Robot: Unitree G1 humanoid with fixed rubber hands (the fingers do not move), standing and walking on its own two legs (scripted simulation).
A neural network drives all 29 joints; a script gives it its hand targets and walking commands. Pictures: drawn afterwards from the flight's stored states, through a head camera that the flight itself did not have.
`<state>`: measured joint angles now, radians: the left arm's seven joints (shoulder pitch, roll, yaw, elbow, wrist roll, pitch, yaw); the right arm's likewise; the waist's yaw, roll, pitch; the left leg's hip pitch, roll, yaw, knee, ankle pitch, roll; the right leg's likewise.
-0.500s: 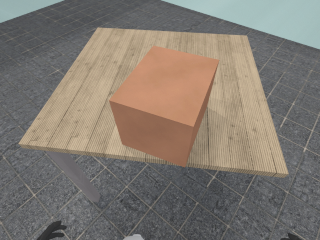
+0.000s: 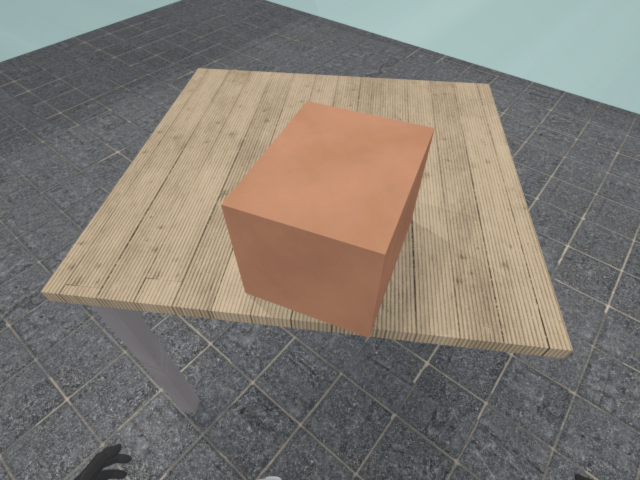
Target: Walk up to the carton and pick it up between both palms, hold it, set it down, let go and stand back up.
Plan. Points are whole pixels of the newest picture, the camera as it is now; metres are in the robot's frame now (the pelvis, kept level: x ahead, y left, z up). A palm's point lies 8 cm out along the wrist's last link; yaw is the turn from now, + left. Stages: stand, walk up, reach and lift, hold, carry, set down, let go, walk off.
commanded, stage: walk up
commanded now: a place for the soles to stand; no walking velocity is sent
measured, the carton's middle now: (336, 213) +0.49 +0.01 +0.05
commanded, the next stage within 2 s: reach and lift in 0.34 s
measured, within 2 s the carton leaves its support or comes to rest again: neither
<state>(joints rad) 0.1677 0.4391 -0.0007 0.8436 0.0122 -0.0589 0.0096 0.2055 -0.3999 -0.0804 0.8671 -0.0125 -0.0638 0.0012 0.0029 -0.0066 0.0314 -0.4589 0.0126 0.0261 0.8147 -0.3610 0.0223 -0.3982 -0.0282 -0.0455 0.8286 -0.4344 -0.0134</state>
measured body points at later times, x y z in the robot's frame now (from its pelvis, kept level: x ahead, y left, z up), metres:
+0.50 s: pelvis +0.00 +0.00 +0.00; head +0.02 +0.01 +0.45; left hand +0.17 +0.31 -0.08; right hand +0.12 -0.33 -0.09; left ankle +0.04 +0.12 -0.70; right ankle +0.00 -0.12 -0.70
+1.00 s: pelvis -0.03 -0.01 +0.02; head -0.04 +0.02 +0.47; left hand +0.17 +0.26 -0.05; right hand +0.16 -0.26 -0.01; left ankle +0.04 +0.12 -0.70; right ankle +0.00 -0.12 -0.70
